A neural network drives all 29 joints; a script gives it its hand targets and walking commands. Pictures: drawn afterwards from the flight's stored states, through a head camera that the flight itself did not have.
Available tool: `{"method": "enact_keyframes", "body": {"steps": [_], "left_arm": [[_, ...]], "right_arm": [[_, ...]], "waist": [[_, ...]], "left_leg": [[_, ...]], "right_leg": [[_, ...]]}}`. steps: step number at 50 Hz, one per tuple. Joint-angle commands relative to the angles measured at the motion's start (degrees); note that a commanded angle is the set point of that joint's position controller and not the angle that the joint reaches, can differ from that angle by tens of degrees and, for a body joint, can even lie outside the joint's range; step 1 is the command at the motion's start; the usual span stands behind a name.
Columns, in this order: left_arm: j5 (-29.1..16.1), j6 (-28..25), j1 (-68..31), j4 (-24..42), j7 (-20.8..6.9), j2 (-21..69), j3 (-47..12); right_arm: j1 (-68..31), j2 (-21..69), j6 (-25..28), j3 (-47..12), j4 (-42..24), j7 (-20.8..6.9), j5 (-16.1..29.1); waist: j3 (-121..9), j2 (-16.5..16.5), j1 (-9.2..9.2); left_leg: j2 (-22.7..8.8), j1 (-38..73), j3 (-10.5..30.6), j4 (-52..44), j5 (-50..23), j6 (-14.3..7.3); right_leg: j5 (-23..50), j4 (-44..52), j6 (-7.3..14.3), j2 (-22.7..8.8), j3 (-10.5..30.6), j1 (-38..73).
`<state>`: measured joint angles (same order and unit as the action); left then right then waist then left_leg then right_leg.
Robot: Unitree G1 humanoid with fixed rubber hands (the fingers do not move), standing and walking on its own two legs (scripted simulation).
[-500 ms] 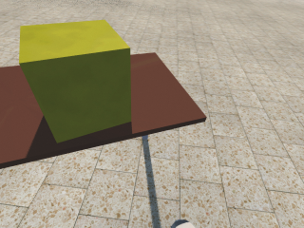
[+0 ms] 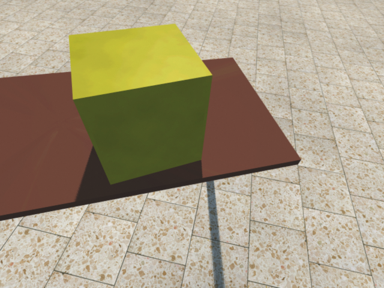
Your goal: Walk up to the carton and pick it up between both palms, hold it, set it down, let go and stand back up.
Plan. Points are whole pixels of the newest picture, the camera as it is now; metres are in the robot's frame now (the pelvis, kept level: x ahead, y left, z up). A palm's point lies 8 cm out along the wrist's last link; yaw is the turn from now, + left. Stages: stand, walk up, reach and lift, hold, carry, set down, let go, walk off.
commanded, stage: stand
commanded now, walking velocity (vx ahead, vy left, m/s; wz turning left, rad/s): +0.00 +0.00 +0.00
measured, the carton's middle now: (142, 104) +0.54 +0.12 +0.08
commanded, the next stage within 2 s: none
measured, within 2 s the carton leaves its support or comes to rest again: neither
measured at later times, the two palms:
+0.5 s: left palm out of the picture +0.08 +0.32 -0.13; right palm out of the picture +0.10 -0.29 -0.09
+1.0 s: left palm out of the picture +0.11 +0.31 -0.10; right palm out of the picture +0.10 -0.29 -0.10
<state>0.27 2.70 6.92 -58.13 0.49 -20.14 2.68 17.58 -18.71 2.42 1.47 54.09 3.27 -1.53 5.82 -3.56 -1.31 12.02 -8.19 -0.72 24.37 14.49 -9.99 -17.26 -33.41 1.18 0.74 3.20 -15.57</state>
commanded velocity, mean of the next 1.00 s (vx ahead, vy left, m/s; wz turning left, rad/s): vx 0.00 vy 0.00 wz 0.00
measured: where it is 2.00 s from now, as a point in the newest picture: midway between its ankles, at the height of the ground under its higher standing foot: outside the picture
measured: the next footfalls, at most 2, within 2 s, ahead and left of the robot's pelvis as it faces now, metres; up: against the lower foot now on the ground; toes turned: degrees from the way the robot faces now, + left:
left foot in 0.34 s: +0.04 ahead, +0.15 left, +0.00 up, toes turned -4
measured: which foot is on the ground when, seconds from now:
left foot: down 0.00-0.18, up 0.20-0.32, down 0.34-1.00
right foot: down 0.00-1.00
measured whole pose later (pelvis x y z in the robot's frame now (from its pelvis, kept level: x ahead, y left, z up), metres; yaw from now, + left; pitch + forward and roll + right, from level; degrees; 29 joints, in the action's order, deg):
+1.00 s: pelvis +0.01 +0.00 +0.01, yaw +2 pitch -3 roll +0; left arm 0.4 -0.9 2.5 -62.9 0.1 -21.1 1.5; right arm 5.5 -20.4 0.9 0.5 62.5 0.5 -0.4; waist 4.7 -0.7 0.0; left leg -0.1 -5.0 6.7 21.3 13.0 2.1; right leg -12.3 -22.3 -1.3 -0.5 3.2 -6.6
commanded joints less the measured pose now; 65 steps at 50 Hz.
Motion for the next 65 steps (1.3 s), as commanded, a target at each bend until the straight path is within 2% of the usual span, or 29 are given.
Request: {"method": "enact_keyframes", "body": {"steps": [1,3,4,5,6,7,8,9,11,13,16,17,20,21,27,28,33,35,36,37,40,48,52,54,56,57,60,62,65], "left_arm": [[0.9,-2.3,3.3,1.3,1.1,-11.0,1.4],[1.2,-2.3,0.9,0.7,1.0,-13.1,2.0],[1.1,-2.3,3.0,0.8,0.8,-10.2,1.5],[0.4,-2.6,8.4,0.3,0.7,-9.9,1.9],[0.9,-2.9,9.3,-0.2,1.4,-9.8,1.5],[0.2,-3.2,12.8,-1.0,2.3,-11.8,2.2],[-1.6,-3.8,10.4,-1.0,2.5,-14.4,3.0],[0.3,-4.0,-0.2,1.4,3.2,-13.0,2.2],[0.8,-4.4,-10.2,6.3,3.5,-9.7,1.4],[1.2,-4.5,-6.2,5.5,2.6,-9.1,1.3],[0.7,-3.6,0.7,3.6,1.1,-8.8,2.2],[1.0,-3.1,1.8,4.0,1.1,-8.6,2.3],[1.0,-4.4,-2.1,2.3,0.1,-12.7,2.4],[1.4,-4.3,-2.7,1.3,0.3,-14.9,2.4],[0.6,-5.1,-2.1,-1.2,1.1,-12.5,2.1],[0.7,-4.7,-1.1,-1.1,1.1,-12.2,1.5],[0.3,-3.7,-4.6,-0.4,0.9,-9.8,1.2],[0.0,-3.8,-3.4,-0.8,0.7,-8.3,0.4],[0.4,-3.9,-4.7,-1.5,0.7,-12.0,0.8],[0.5,-3.9,-5.7,-1.5,0.8,-12.5,1.5],[0.8,-4.3,-4.9,-1.4,0.2,-12.1,1.4],[0.2,-4.6,-6.4,-2.8,0.7,-14.4,1.7],[0.6,-4.4,-6.6,-2.9,-0.6,-11.2,0.3],[0.5,-4.1,-7.5,-2.3,-0.5,-12.5,0.8],[0.2,-4.0,-6.6,-2.4,-0.3,-11.4,-0.1],[0.9,-4.0,-7.4,-3.2,-0.1,-13.0,0.5],[0.6,-4.2,-7.8,-2.5,-0.1,-13.2,0.6],[0.4,-4.3,-6.2,-4.0,-0.1,-12.9,0.4],[0.8,-3.8,-7.3,-3.8,-0.3,-13.6,0.6]], "right_arm": [[0.6,-14.0,1.0,2.5,-1.0,-0.2,1.4],[0.1,-17.4,0.2,3.7,0.9,-0.5,0.9],[-2.2,-16.6,0.0,3.5,-0.3,-0.6,1.9],[-4.6,-17.6,0.3,4.2,-0.3,-0.8,2.7],[-4.1,-15.3,0.8,3.1,-0.1,-1.1,3.1],[-8.2,-12.7,0.2,3.2,0.0,-0.9,2.4],[-6.8,-10.4,-0.7,3.0,0.9,-1.1,2.8],[-1.6,-11.5,-0.7,3.4,1.6,-1.0,1.0],[6.6,-11.9,-0.4,3.6,5.7,-1.7,-0.7],[2.4,-9.4,-0.1,2.5,4.1,-2.6,-0.2],[-6.8,-13.6,1.1,3.2,0.8,-1.6,-0.2],[-10.6,-14.7,1.0,3.2,-0.1,-1.5,-0.2],[-14.3,-13.4,0.0,2.3,1.7,-2.2,1.6],[-12.2,-11.9,-0.1,2.0,1.4,-1.9,1.4],[-7.6,-15.3,0.5,3.0,4.7,-1.6,1.3],[-7.6,-13.6,0.1,1.8,4.6,-1.5,1.9],[-11.0,-14.3,-0.5,2.3,4.0,-1.3,1.8],[-13.3,-14.3,-0.7,2.4,4.3,-1.2,1.8],[-11.9,-13.5,-0.6,2.3,4.0,-1.4,1.8],[-14.1,-13.2,-1.1,1.7,4.5,-1.6,1.8],[-12.6,-11.5,-0.4,1.2,5.4,-2.1,1.4],[-13.4,-12.8,-0.8,1.5,5.7,-2.4,1.0],[-13.3,-13.5,-1.1,1.1,6.9,-3.0,1.5],[-14.8,-12.0,-0.9,0.7,6.0,-3.1,1.3],[-11.6,-13.9,-0.5,0.7,6.3,-3.2,1.3],[-13.1,-14.7,-0.8,1.6,6.9,-2.6,1.0],[-9.8,-13.7,-1.3,1.4,7.3,-2.7,1.1],[-11.8,-14.0,-1.1,1.1,7.3,-2.7,0.4],[-11.1,-12.8,-1.3,0.7,6.3,-2.6,0.7]], "waist": [[-3.6,4.1,1.68],[-0.3,-0.6,0.82],[-0.4,1.3,0.92],[-5.5,3.6,4.57],[-6.8,-2.6,4.47],[-6.5,-2.1,7.6],[-6.7,-16.4,6.61],[-6.2,-5.8,-1.83],[-4.5,-7.4,-5.88],[-3.7,-1.5,-3.33],[-7.8,13.8,1.64],[-8.6,16.2,4.4],[-1.1,6.4,3.35],[-0.4,5.4,0.92],[-13.7,6.4,1.56],[-12.5,8.6,0.94],[-13.0,2.7,1.25],[-10.4,6.3,1.21],[-8.3,2.6,0.03],[-7.4,3.6,2.17],[-5.6,3.1,0.98],[-5.2,3.1,1.19],[-6.5,-0.3,0.66],[-5.0,3.6,1.64],[-3.2,0.6,0.76],[-6.0,5.4,0.62],[-5.7,-0.2,0.14],[-1.4,4.1,1.33],[-3.1,2.2,0.93]], "left_leg": [[-23.9,-5.0,22.2,-9.6,-24.6,15.5],[-21.5,-5.5,20.0,-10.6,-22.4,15.7],[-21.3,-3.5,18.4,-9.5,-28.6,18.5],[-18.6,-3.0,15.1,-4.3,-46.2,24.1],[-14.5,-2.8,11.7,1.3,-41.1,24.5],[-11.1,-4.8,9.4,10.6,-40.1,28.8],[-9.3,-8.4,11.0,29.8,-2.5,24.0],[-14.1,-7.0,16.9,31.2,13.3,15.8],[-15.5,-0.2,13.8,22.1,15.6,9.9],[-13.1,-1.9,6.3,-4.3,10.3,8.5],[-25.2,2.7,24.8,-3.5,-28.7,4.0],[-26.4,-0.2,21.6,-5.7,-22.7,4.5],[-17.6,-13.6,13.7,-3.4,5.8,8.2],[-15.9,-11.0,11.7,-3.8,1.3,8.6],[-18.9,6.2,9.7,2.9,-40.4,8.1],[-18.3,6.2,9.4,1.8,-37.3,8.3],[-18.6,5.4,9.4,-1.1,-31.3,8.9],[-18.4,4.6,10.3,-1.5,-27.1,8.3],[-18.4,3.2,11.4,-2.2,-26.7,8.0],[-18.2,0.2,11.1,-4.3,-23.5,8.1],[-17.9,0.2,11.0,-5.2,-16.5,8.6],[-17.8,0.7,9.8,-6.3,-16.0,9.5],[-17.4,0.6,10.1,-7.2,-7.5,8.8],[-17.5,-0.7,10.1,-7.6,-4.9,9.3],[-17.5,-0.1,10.4,-6.9,-4.6,9.3],[-17.6,0.6,9.8,-5.7,-5.5,9.0],[-17.1,0.6,10.1,-6.3,-4.4,8.6],[-17.4,-2.4,9.8,-6.5,-0.5,8.3],[-17.1,-1.5,9.6,-6.5,-1.0,9.0]], "right_leg": [[10.5,6.2,3.4,-5.2,6.6,9.0],[5.9,4.9,5.0,-4.5,5.7,6.2],[7.7,7.7,4.3,-4.4,4.2,7.6],[10.6,10.8,6.4,-5.9,3.2,14.2],[10.1,14.8,9.6,-10.4,7.6,14.4],[10.2,19.7,14.9,-17.2,15.2,13.8],[16.6,22.9,21.1,-28.9,30.0,8.8],[21.4,16.2,18.3,-23.2,23.5,4.7],[14.6,14.9,11.3,-16.6,13.3,-3.6],[15.5,10.8,6.0,-9.9,6.1,3.7],[7.4,-2.0,-1.0,-1.9,1.8,-0.3],[0.0,0.6,-0.7,-2.3,2.4,1.1],[6.3,12.2,1.8,-7.8,7.6,7.7],[10.8,11.1,1.9,-8.0,6.6,8.4],[32.7,3.7,1.1,-6.2,1.3,10.9],[32.9,5.9,0.9,-6.6,2.8,10.7],[28.7,7.6,-0.1,-5.8,1.4,13.4],[26.8,11.2,-0.3,-6.1,2.9,11.4],[26.7,10.8,-0.2,-6.5,2.4,12.4],[22.8,10.9,0.3,-6.9,2.4,13.2],[19.1,12.8,0.4,-7.2,3.2,11.8],[20.0,13.7,0.4,-7.3,4.4,11.5],[11.2,15.5,0.2,-6.6,3.8,11.5],[6.2,16.6,0.6,-7.5,5.2,9.4],[6.4,18.5,0.9,-7.7,5.5,7.7],[9.8,17.4,0.8,-7.8,5.6,10.0],[4.0,17.8,0.2,-6.9,6.2,8.5],[0.6,19.9,0.3,-7.8,7.1,7.4],[-0.9,19.0,-0.2,-7.1,6.3,6.2]]}}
